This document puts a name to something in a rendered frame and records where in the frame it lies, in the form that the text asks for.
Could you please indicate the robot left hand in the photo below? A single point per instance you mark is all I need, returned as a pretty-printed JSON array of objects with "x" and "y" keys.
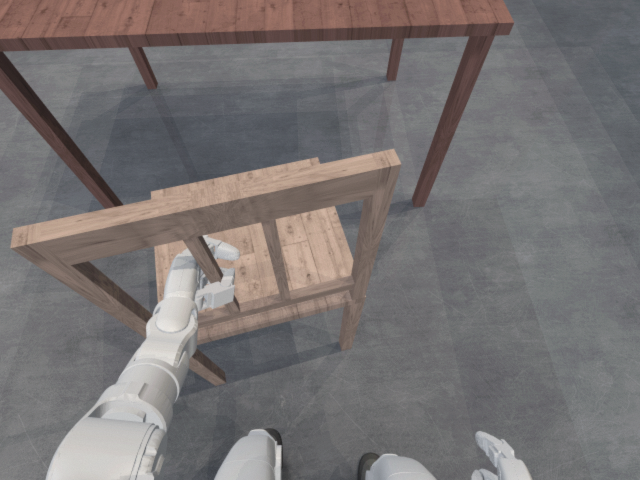
[{"x": 185, "y": 277}]

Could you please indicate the chair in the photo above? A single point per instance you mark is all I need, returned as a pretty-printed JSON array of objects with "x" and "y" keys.
[{"x": 294, "y": 257}]

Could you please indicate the left robot upper arm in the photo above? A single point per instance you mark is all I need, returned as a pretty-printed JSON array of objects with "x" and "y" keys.
[{"x": 109, "y": 449}]

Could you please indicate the left robot thigh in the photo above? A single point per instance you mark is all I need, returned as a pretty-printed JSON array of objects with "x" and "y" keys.
[{"x": 253, "y": 457}]

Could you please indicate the left robot forearm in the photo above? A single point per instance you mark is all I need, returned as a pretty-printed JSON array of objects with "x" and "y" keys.
[{"x": 152, "y": 380}]

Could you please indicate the right robot shin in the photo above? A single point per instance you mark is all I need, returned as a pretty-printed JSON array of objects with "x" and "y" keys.
[{"x": 384, "y": 455}]

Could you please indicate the robot right hand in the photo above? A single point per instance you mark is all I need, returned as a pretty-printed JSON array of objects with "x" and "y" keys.
[{"x": 502, "y": 457}]

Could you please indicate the table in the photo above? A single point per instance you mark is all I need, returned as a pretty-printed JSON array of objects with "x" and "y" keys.
[{"x": 29, "y": 25}]

